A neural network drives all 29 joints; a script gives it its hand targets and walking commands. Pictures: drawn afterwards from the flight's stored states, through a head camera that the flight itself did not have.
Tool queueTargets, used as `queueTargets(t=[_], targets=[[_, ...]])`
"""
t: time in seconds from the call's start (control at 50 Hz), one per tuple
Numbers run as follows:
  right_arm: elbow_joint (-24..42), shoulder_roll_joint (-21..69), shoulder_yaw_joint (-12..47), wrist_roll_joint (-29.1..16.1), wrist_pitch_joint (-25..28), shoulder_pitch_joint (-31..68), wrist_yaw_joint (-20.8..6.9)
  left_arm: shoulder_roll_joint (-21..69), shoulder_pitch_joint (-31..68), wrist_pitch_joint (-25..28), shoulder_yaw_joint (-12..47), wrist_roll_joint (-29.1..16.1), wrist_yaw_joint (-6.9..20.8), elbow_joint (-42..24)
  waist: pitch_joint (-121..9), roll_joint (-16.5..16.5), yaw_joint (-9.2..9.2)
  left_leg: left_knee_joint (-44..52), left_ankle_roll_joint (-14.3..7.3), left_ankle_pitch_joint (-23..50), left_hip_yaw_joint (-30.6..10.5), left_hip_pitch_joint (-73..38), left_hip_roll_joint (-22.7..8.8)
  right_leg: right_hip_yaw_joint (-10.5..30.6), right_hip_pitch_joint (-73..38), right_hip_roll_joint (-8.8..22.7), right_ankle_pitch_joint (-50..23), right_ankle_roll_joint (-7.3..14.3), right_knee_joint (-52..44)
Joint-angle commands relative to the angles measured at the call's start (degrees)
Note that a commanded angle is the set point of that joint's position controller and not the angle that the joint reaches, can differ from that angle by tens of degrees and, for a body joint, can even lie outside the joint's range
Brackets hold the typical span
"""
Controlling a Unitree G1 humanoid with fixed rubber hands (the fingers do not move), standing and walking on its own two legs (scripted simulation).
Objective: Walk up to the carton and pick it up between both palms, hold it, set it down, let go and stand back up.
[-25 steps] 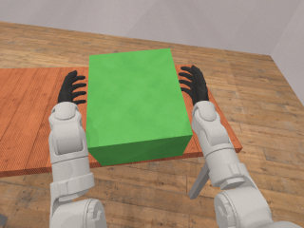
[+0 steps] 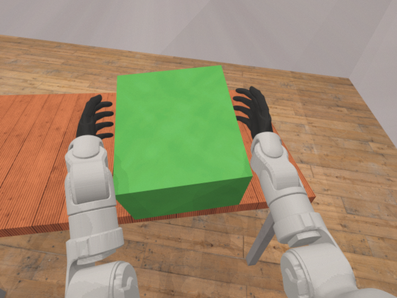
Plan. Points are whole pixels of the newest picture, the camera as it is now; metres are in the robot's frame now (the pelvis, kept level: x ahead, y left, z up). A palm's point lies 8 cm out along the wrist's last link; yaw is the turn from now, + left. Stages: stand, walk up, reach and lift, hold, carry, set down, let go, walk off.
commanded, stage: hold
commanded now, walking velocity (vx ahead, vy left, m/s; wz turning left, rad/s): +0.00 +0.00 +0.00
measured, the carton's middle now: (178, 140) +0.40 +0.01 +0.11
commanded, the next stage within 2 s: set down in 1.52 s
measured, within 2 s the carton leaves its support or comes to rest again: neither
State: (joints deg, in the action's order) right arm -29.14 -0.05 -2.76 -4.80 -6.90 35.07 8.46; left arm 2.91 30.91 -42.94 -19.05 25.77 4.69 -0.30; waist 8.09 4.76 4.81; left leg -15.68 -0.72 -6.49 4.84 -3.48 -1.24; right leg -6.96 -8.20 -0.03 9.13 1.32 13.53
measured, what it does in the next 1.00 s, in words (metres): stands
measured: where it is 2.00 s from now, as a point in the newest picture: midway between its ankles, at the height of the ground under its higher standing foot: outside the picture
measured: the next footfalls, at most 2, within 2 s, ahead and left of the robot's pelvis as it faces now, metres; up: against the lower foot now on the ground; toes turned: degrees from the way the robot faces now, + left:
none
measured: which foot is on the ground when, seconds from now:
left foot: down 0.00-1.00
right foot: down 0.00-1.00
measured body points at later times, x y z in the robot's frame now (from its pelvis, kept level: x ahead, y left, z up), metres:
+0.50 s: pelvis +0.00 +0.00 +0.00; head -0.04 +0.03 +0.45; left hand +0.37 +0.17 +0.18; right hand +0.36 -0.15 +0.19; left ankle +0.04 +0.11 -0.75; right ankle +0.00 -0.10 -0.75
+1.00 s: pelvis -0.01 +0.00 +0.00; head -0.04 +0.03 +0.45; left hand +0.37 +0.17 +0.18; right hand +0.37 -0.15 +0.18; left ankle +0.04 +0.11 -0.75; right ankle +0.00 -0.10 -0.75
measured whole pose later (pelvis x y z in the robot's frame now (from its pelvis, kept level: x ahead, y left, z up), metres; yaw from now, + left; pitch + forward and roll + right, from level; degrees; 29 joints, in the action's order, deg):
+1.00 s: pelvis -0.01 +0.00 +0.00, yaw +0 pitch -13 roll +0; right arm -30.5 1.0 -4.0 -2.6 -5.4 36.3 9.2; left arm 3.1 33.7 -41.6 -20.6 27.7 5.1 2.3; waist 8.9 5.4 5.0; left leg -14.8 -0.6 -5.5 5.0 -3.8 -1.4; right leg -7.3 -7.8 -0.1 8.8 1.7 13.9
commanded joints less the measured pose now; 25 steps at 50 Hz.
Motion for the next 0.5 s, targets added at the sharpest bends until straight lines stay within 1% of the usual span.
queueTargets(t=[0.0,0.18,0.2,0.22,0.24,0.26,0.28,0.3,0.34,0.36,0.38,0.4,0.42,0.44,0.46,0.48], targets=[[10.4,20.0,15.5,-1.0,1.6,29.1,-6.4,19.8,28.4,4.1,21.4,-9.3,8.0,-4.6,-17.5,-4.6,0.89,0.6,0.3,8.1,0.1,-8.6,0.8,-0.8,5.0,-0.7,-6.3,-1.8,-2.3],[9.6,20.3,15.6,-0.8,1.8,29.9,-6.3,19.5,28.9,4.2,20.1,-8.9,8.0,-3.5,-18.3,-4.0,0.01,0.6,-0.4,7.5,0.3,-8.3,1.0,-0.4,4.7,-0.5,-6.6,-1.9,-2.3],[12.5,21.6,16.5,-0.7,2.5,31.4,-6.0,20.9,28.7,4.5,21.2,-9.4,8.2,-4.4,-20.1,-2.6,0.89,0.8,-0.2,9.1,0.6,-9.3,1.0,-1.1,3.9,-0.8,-8.0,-2.3,-2.0],[10.6,21.3,16.2,-0.3,2.7,29.8,-5.7,20.5,28.5,4.7,20.9,-8.6,8.2,-4.2,-19.1,-3.1,0.91,0.5,-0.3,9.3,0.5,-9.9,1.1,-1.0,4.6,-0.6,-8.9,-2.3,-2.1],[11.8,21.1,16.6,-0.5,3.0,30.2,-5.5,20.6,28.6,4.7,21.6,-8.5,8.2,-4.9,-19.9,-3.5,1.46,0.1,0.4,11.1,0.4,-11.0,1.1,-1.4,4.5,-0.8,-9.9,-2.2,-1.7],[11.1,21.3,16.4,-0.5,3.1,29.7,-5.2,20.6,28.5,4.9,21.6,-8.8,8.3,-4.6,-20.1,-4.2,1.62,-0.6,0.6,11.8,0.6,-11.3,1.1,-1.5,4.2,-0.7,-10.5,-2.3,-1.8],[10.7,21.0,16.4,-0.1,3.1,29.1,-5.0,20.3,28.5,5.1,21.4,-8.3,8.3,-4.7,-19.8,-3.7,1.64,-0.5,0.5,11.2,0.4,-11.6,1.2,-1.4,4.3,-0.6,-9.7,-2.5,-2.0],[11.5,21.4,16.8,-0.4,3.3,30.0,-5.0,20.6,28.4,5.0,21.8,-8.4,8.3,-4.0,-19.2,-4.0,1.50,-0.2,0.6,11.1,0.0,-10.5,1.1,-1.6,4.5,-0.6,-9.5,-2.2,-1.9],[9.2,21.4,15.7,0.2,2.8,29.4,-5.0,20.9,28.1,4.7,21.1,-7.8,8.3,-2.1,-16.3,-3.9,1.21,0.7,0.3,8.4,0.6,-9.4,1.1,-1.6,4.9,-0.4,-7.5,-2.1,-2.3],[8.2,21.4,15.4,0.6,2.6,28.6,-5.0,20.4,28.1,4.5,20.2,-7.5,8.5,-1.9,-15.0,-3.7,1.45,1.1,-0.1,7.5,0.8,-9.3,1.0,-1.4,5.1,0.0,-7.6,-2.4,-2.4],[8.6,21.4,15.7,0.1,2.5,28.8,-4.9,20.2,27.1,4.3,19.5,-6.7,8.6,-1.6,-14.9,-3.6,0.72,1.2,-0.3,6.8,1.1,-9.1,1.4,-1.1,4.4,0.0,-7.6,-2.4,-2.4],[9.0,21.3,15.7,-0.1,2.5,28.3,-4.8,20.0,27.1,4.1,19.5,-6.7,8.8,-2.3,-14.7,-4.1,0.90,1.5,0.0,7.1,1.1,-8.5,1.2,-1.3,4.0,-0.4,-7.8,-2.3,-2.1],[9.1,20.9,16.1,-0.6,2.5,29.3,-4.8,20.2,27.0,3.9,19.0,-6.4,8.8,-2.2,-14.1,-3.7,0.21,1.8,-0.2,6.7,1.2,-7.8,1.3,-1.3,3.5,-0.5,-6.9,-2.2,-2.3],[9.2,21.0,15.6,-0.6,2.9,30.6,-5.0,20.4,28.2,3.9,19.1,-6.5,8.8,-1.9,-14.0,-4.6,0.06,1.7,-0.1,6.2,1.2,-8.0,0.9,-1.2,4.5,-0.3,-4.8,-2.1,-2.2],[10.2,21.1,15.5,-0.3,3.3,31.0,-5.1,21.1,28.4,4.0,19.9,-6.8,8.6,-2.6,-15.1,-4.5,0.20,1.4,0.0,7.2,1.1,-8.4,0.6,-1.5,4.1,-0.7,-5.1,-1.7,-2.3],[11.5,20.9,15.4,0.0,3.7,31.3,-5.2,21.5,28.6,4.2,20.0,-7.0,8.5,-2.3,-15.9,-4.7,0.20,1.2,0.3,7.9,1.1,-8.9,0.8,-1.4,4.8,-0.5,-5.7,-1.8,-2.1]])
